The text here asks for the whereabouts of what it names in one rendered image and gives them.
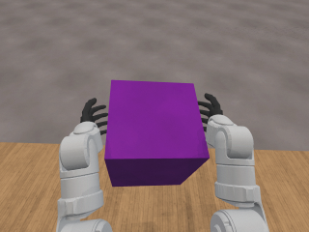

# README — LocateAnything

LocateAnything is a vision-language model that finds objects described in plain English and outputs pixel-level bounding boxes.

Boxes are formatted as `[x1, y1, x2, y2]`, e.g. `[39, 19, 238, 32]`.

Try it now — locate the robot right upper arm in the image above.
[210, 209, 268, 232]

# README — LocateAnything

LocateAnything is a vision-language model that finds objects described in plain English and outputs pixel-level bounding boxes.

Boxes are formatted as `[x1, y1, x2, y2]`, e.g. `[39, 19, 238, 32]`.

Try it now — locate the robot right hand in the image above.
[197, 93, 223, 131]

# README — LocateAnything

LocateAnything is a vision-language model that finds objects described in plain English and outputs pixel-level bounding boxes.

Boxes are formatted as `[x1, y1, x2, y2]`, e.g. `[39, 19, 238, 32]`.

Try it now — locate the robot left hand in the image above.
[80, 98, 108, 135]

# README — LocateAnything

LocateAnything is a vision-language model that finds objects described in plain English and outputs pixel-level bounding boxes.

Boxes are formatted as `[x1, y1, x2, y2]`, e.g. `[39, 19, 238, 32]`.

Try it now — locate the carton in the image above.
[104, 79, 210, 187]

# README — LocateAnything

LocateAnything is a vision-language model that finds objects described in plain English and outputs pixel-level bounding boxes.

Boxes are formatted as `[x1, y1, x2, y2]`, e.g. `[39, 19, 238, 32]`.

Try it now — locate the robot left forearm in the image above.
[56, 121, 104, 232]

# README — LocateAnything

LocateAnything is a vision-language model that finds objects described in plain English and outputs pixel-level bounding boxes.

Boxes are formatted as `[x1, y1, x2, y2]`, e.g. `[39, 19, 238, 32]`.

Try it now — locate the robot left upper arm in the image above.
[61, 218, 113, 232]

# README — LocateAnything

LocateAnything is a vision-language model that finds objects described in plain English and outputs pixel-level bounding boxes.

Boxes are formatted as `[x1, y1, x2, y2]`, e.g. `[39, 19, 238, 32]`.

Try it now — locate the robot right forearm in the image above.
[205, 114, 269, 232]

